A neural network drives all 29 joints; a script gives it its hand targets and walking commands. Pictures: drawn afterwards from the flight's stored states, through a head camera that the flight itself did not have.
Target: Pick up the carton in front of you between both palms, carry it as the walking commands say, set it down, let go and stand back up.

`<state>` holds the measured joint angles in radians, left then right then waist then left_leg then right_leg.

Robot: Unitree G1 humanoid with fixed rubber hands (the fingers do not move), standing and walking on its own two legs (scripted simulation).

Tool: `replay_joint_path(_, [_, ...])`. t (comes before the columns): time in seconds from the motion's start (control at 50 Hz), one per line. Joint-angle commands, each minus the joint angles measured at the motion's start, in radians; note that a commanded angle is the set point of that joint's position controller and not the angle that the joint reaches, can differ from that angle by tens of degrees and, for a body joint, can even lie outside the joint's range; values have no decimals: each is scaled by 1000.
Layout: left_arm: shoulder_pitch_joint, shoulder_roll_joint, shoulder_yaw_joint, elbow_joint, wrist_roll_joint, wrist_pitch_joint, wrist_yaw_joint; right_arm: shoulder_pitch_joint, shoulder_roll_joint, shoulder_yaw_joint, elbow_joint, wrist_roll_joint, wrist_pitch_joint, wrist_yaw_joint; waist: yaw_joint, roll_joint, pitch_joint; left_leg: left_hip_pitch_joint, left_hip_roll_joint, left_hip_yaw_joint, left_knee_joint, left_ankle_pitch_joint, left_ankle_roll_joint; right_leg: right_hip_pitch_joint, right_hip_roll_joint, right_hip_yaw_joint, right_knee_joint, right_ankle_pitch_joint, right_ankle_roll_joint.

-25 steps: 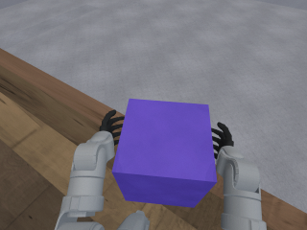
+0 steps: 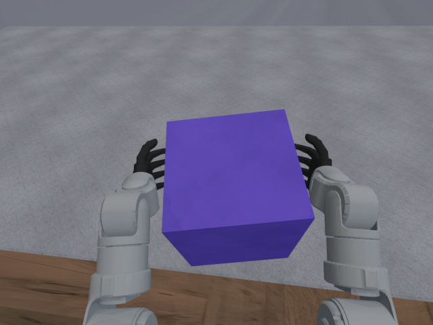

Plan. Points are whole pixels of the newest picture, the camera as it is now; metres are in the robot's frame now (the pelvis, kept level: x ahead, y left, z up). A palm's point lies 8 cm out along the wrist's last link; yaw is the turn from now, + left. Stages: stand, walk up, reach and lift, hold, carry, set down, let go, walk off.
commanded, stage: carry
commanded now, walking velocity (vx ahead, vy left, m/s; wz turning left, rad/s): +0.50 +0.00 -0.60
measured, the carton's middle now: (233, 196) +0.35 -0.02 +0.08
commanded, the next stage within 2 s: none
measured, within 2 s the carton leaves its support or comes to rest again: neither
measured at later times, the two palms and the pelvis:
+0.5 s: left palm (208, 124) +0.85 +0.06 -0.09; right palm (289, 131) +0.79 -0.24 -0.09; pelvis +0.49 -0.02 -0.20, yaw -14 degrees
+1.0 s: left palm (255, 108) +1.30 -0.18 -0.30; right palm (306, 124) +1.11 -0.41 -0.28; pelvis +0.96 -0.11 -0.31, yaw -31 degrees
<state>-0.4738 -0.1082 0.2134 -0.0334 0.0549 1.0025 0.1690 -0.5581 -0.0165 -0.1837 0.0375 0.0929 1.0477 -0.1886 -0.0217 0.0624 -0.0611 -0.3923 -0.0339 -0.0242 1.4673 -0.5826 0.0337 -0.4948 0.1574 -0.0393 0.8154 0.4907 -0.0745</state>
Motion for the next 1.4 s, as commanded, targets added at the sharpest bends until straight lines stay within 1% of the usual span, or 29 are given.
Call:
replay_joint_path(0.0, [-608,-549,-511,-81,-288,52,-27,-585,757,505,-84,146,35,37,123,-276,-227,-503,-23,-31,10,-53,-10,482,-365,768,-337,-225,-199])
replay_joint_path(0.06, [-821,-832,-710,-129,-465,39,-100,-546,846,423,-38,49,-13,46,132,-8,-225,-327,-3,9,-261,76,-15,310,-230,616,-173,-148,-117])
replay_joint_path(0.14, [-921,-933,-772,-85,-564,-18,-169,-497,871,381,-10,-63,-86,59,76,6,-149,103,-120,103,-916,411,-90,166,-15,299,115,-118,-62])
replay_joint_path(0.16, [-920,-909,-768,-64,-567,-31,-180,-451,866,357,11,-96,-109,52,12,121,-116,367,-70,16,-999,499,-79,-93,-24,284,283,-270,-22])
replay_joint_path(0.2, [-826,-906,-747,-50,-567,-54,-193,-399,819,382,-8,-82,-144,37,-118,244,-119,1013,91,-195,-813,1399,6,-780,42,84,347,-1235,76])
replay_joint_path(0.22, [-752,-926,-753,-14,-521,-55,-198,-376,786,416,-22,-57,-149,40,-226,93,-194,1243,126,-318,-473,1622,72,-1024,16,-46,332,-1077,69])
replay_joint_path(0.26, [-491,-859,-655,2,-415,-68,-160,-381,840,580,-195,77,-132,58,-254,-46,-259,1027,61,-299,-452,1490,22,-818,24,-110,227,-845,58])
replay_joint_path(0.3, [-281,-753,-522,8,-269,-71,-108,-476,878,713,-323,187,-123,76,15,-145,-337,339,-25,-39,-153,1340,-110,62,13,-107,-196,-504,12])
replay_joint_path(0.34, [-234,-597,-433,-21,-161,-65,-60,-482,913,780,-315,268,-94,96,238,-198,-313,-294,-66,97,70,-82,-92,803,-161,68,-634,361,-24])
replay_joint_path(0.38, [-154,-460,-427,-65,-104,-31,-41,-393,813,716,-231,259,-84,96,180,-27,-315,-463,-85,67,360,-220,12,988,-313,155,-415,389,-40])
replay_joint_path(0.4, [-225,-414,-435,-104,-98,-27,-25,-395,775,686,-238,249,-61,90,120,-278,-465,-677,-79,17,389,-272,13,1212,-389,398,-59,857,-112])
replay_joint_path(0.42, [-292,-454,-462,-130,-158,-14,-20,-414,775,642,-220,240,-43,77,139,-371,-503,-855,-15,-39,426,-207,7,1313,-414,447,0,835,-161])
replay_joint_path(0.46, [-397,-546,-555,-218,-266,-11,-29,-408,759,599,-232,195,-41,49,117,-125,-482,-827,91,-41,228,-21,-27,1072,-349,463,-67,378,-132])
replay_joint_path(0.5, [-608,-649,-651,-335,-397,-27,-59,-441,759,540,-277,150,-79,45,95,53,-359,-590,46,26,-249,244,-54,625,-228,478,-157,459,-104])
replay_joint_path(0.54, [-684,-715,-723,-367,-448,-47,-82,-402,773,509,-265,82,-117,43,88,8,-369,-345,9,77,-416,432,-76,467,-155,434,-138,562,-89])
replay_joint_path(0.64, [-508,-754,-817,-206,-505,-109,-125,-269,729,508,-241,-8,-184,47,125,-73,-438,288,-51,93,-1079,1260,-46,252,-11,209,229,-270,-16])
replay_joint_path(0.66, [-483,-759,-819,-150,-484,-114,-134,-223,726,503,-210,-34,-184,50,19,-93,-444,448,0,82,-1160,1322,-17,208,-27,171,422,-302,14])
replay_joint_path(0.7, [-484,-730,-781,-78,-457,-109,-145,-111,669,469,-134,-80,-175,49,-159,10,-354,800,236,-16,-1102,1525,85,-141,38,0,896,-1148,54])
replay_joint_path(0.72, [-423,-735,-751,-72,-438,-99,-145,-80,657,486,-98,-58,-180,39,-96,242,-577,1269,539,-396,-696,2006,282,-572,-9,127,1213,-1379,110])
replay_joint_path(0.74, [-296,-706,-699,-36,-384,-100,-125,-24,705,531,-76,4,-176,43,-150,22,-676,1300,520,-446,-729,1769,297,-655,-67,177,1173,-1228,81])
replay_joint_path(0.78, [-214,-709,-604,8,-280,-104,-101,-143,825,645,-158,85,-188,57,-83,-142,-588,1038,435,-418,-859,1171,243,-656,-150,146,976,-1059,38])
replay_joint_path(0.86, [-262,-734,-526,-40,-155,-171,-91,-426,1001,797,-262,261,-229,135,5,-101,-384,395,278,-207,-981,1023,140,-330,-176,-3,509,-834,52])
replay_joint_path(0.92, [-277,-747,-573,-38,-117,-213,-85,-388,997,779,-169,259,-259,162,-22,81,-321,295,165,-37,-986,1255,65,-103,-126,-92,93,-620,6])
replay_joint_path(1.02, [-272,-773,-620,9,-89,-238,-84,-282,964,730,-52,188,-276,182,17,73,-374,290,161,41,-721,1345,33,358,-48,-165,-336,-334,-32])
replay_joint_path(1.04, [-256,-776,-623,22,-94,-235,-87,-319,956,722,-56,181,-276,182,60,39,-410,172,152,59,-549,1056,9,543,-160,-64,-377,-248,-69])
replay_joint_path(1.06, [-255,-759,-620,26,-100,-230,-86,-334,967,726,-60,177,-268,182,44,-137,-504,-66,66,71,-287,244,-37,822,-496,275,-250,207,-198])
replay_joint_path(1.08, [-213,-733,-614,50,-104,-222,-74,-256,923,692,-36,167,-255,176,90,-238,-645,-283,-41,19,8,-20,-69,1003,-652,621,-345,25,-371])
replay_joint_path(1.16, [-347,-828,-715,-24,-215,-184,-85,-204,908,588,-24,92,-228,144,46,17,-396,-360,135,-60,-230,151,-13,679,-547,385,-476,-377,-177])
replay_joint_path(1.38, [-149,-814,-765,-150,-292,-16,-154,-36,893,671,-253,47,-65,141,26,-222,-328,269,-26,250,-1048,526,17,407,-384,-254,-233,-163,108])
